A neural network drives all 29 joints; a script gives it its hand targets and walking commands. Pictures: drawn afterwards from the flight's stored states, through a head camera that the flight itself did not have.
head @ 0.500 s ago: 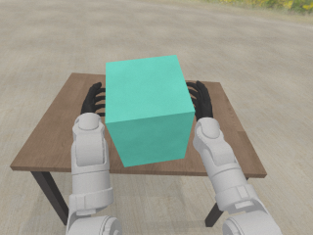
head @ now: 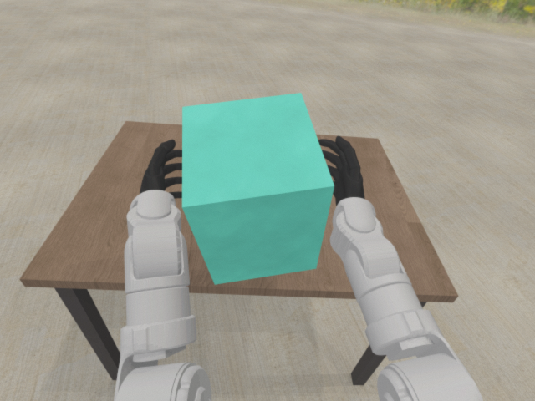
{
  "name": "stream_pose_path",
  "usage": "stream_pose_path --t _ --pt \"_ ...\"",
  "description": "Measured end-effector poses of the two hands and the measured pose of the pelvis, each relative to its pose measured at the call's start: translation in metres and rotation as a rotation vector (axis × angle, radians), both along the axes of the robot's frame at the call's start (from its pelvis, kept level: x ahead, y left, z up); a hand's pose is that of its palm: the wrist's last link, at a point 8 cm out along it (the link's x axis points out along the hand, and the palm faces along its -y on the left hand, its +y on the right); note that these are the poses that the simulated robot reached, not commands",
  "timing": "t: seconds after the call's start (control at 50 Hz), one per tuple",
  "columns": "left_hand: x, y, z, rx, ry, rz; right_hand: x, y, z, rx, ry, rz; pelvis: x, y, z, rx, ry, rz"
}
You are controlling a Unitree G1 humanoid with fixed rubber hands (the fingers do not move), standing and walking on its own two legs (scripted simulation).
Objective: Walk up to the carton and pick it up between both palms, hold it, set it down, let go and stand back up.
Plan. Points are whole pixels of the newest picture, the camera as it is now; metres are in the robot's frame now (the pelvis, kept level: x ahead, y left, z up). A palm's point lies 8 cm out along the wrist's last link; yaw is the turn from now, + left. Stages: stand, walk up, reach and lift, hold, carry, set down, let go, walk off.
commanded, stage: hold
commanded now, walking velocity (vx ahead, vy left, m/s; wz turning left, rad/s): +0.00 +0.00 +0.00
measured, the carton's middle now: (255, 194) +0.41 +0.01 +0.13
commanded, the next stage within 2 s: none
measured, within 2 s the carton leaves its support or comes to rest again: neither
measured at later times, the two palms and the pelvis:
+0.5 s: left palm (155, 196) +0.36 +0.15 +0.18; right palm (346, 193) +0.36 -0.12 +0.18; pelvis +0.01 +0.00 +0.00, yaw +0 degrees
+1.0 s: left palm (157, 195) +0.36 +0.15 +0.18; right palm (348, 192) +0.36 -0.12 +0.19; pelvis +0.00 +0.00 +0.00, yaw +0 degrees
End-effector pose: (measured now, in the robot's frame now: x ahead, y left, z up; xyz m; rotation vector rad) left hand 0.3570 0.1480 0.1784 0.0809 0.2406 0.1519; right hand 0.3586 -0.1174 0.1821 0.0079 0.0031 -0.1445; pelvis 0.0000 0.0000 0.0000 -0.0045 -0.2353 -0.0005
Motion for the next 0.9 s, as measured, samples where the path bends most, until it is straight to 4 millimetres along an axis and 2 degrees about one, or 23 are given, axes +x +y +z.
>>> stream_pose_path --t 0.38,0.9 --pt "0.0010 0.0001 -0.0004 -0.001 -0.011 -0.006 -0.0004 -0.0002 0.0004 -0.001 -0.011 0.000 0.0068 -0.0003 0.0001 0.000 -0.010 -0.003" --pt "0.0001 -0.0033 0.0043 0.006 -0.017 -0.013 -0.0029 -0.0033 0.0050 0.001 -0.020 -0.010 0.0020 0.0005 0.0002 -0.001 -0.002 -0.005"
